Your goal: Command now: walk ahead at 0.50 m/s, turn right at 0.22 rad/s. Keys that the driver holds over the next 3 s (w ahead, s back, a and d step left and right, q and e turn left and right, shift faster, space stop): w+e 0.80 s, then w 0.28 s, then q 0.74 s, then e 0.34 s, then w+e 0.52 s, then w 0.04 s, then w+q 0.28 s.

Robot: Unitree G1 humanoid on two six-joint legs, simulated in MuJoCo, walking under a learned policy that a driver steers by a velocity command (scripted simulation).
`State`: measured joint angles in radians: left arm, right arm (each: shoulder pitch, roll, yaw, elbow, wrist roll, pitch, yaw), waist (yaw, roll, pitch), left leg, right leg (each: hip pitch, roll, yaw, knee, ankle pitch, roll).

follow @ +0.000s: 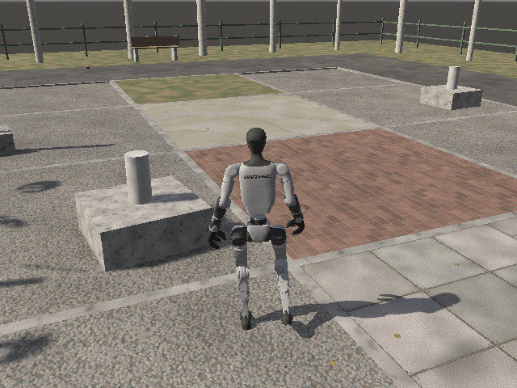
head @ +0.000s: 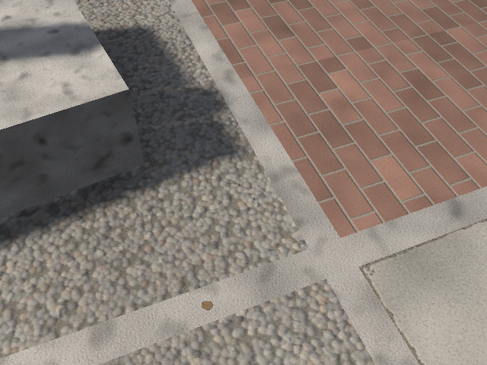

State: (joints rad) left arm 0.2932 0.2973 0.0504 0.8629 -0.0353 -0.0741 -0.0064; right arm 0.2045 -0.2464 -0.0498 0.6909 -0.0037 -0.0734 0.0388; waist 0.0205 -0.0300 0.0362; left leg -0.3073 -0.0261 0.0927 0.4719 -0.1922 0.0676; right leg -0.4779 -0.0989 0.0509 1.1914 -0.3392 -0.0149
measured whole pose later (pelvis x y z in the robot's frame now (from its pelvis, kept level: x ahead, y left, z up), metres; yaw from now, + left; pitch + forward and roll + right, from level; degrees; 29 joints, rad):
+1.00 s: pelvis +0.55 -0.13 -0.01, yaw -31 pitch +2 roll +1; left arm 0.34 0.28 0.06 0.74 -0.02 -0.04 0.01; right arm 0.15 -0.27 -0.06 0.72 0.00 -0.12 0.03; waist 0.01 -0.03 0.00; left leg -0.38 -0.05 0.00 0.52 -0.17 0.04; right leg -0.34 0.07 0.14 1.13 -0.44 -0.04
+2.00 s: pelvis +0.74 -0.21 +0.01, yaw -10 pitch +1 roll -2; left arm 0.16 0.30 0.09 0.81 0.00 0.03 0.03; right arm 0.17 -0.23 -0.03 0.68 -0.03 0.00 -0.02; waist 0.01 -0.05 0.02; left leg -0.26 -0.03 -0.01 0.45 -0.21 0.06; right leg -0.47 -0.04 0.01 0.91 -0.31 0.07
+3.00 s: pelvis +0.98 -0.34 -0.01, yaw -31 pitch +3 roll +1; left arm 0.00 0.24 0.03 0.61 -0.02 -0.08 -0.05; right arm 0.48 -0.27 -0.06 0.89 0.03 -0.06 0.00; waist -0.12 -0.03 0.03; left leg 0.05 0.03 0.03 0.32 -0.41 -0.04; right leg -0.50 -0.03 0.01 0.51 -0.08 -0.03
